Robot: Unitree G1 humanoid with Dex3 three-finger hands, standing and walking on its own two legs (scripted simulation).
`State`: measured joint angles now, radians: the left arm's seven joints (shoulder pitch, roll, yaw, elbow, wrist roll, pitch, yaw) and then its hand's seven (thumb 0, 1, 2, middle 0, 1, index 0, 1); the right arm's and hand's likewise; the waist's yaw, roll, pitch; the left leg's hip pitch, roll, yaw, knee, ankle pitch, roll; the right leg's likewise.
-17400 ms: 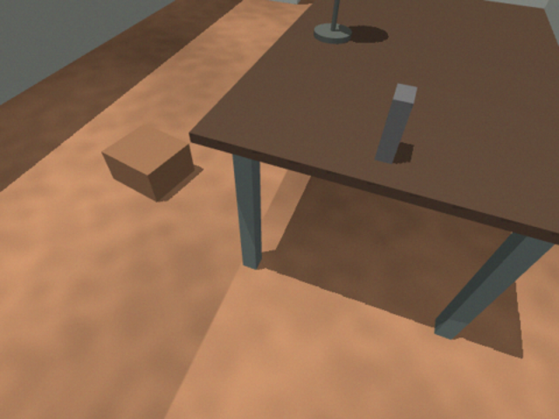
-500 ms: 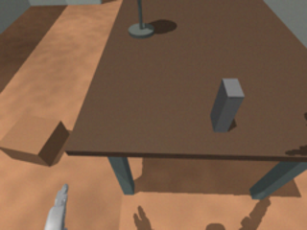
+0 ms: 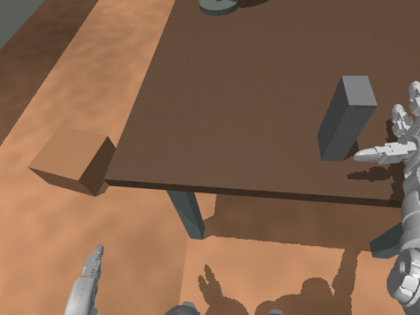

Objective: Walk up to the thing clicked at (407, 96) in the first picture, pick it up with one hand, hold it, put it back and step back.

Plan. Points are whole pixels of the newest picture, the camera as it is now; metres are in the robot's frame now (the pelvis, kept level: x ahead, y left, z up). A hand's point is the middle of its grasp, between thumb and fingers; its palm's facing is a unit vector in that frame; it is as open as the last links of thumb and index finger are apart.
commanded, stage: close in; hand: right
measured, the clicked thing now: (342, 122) +0.48 -0.20 +0.07
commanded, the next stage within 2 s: rest palm in 0.36 s
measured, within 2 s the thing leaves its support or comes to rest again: neither
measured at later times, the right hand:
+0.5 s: hand (354, 121) +0.46 -0.21 +0.09, palm faces +0.20 +0.98 +0.04, open 17.1 cm
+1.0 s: hand (342, 125) +0.46 -0.19 +0.09, palm faces +0.22 +0.98 +0.02, open 17.2 cm
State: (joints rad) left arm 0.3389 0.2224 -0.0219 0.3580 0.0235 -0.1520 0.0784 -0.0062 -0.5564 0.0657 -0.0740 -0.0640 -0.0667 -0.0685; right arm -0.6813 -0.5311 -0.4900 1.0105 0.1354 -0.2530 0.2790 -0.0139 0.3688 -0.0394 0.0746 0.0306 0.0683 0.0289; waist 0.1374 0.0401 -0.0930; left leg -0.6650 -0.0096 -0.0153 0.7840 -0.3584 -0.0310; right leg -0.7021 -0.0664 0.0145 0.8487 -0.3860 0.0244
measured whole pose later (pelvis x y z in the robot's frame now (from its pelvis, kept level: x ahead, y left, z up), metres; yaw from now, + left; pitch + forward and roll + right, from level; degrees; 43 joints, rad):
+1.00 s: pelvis -0.01 +0.00 -0.01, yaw +0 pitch +13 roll +1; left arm 0.38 0.22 0.08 0.21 0.02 -0.06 0.01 -0.01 -0.60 0.11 -0.06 -0.05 -0.04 -0.07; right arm -0.70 -0.33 -0.38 0.89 0.07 -0.27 0.00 -0.02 0.47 -0.08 0.04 0.05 0.04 0.05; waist 0.12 0.01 -0.10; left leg -0.73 0.00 -0.03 0.89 -0.40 -0.03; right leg -0.75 -0.05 0.01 0.92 -0.41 0.02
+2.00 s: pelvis +0.00 +0.00 +0.00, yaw +0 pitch +12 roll +1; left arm 0.38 0.21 0.06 0.25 0.00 -0.05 0.01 -0.01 -0.54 0.06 -0.07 -0.06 -0.07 -0.06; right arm -0.63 -0.34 -0.38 0.85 0.10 -0.24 0.05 0.00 0.20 -0.96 0.56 0.93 0.59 0.96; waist 0.11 0.00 -0.11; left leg -0.65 0.01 -0.03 0.83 -0.38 -0.03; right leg -0.67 -0.05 0.00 0.85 -0.39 0.02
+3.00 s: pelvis +0.00 +0.00 +0.02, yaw +0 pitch +6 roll +0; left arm 0.32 0.22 0.07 0.40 -0.02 -0.08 0.06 -0.01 -0.56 0.08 -0.07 -0.06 -0.06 -0.07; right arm -0.74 -0.36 -0.33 0.85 0.12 -0.06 0.04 0.00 0.19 -0.97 0.55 0.96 0.58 0.99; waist 0.07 -0.02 -0.08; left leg -0.46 0.02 -0.04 0.67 -0.32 -0.03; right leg -0.47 -0.04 -0.01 0.68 -0.32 0.02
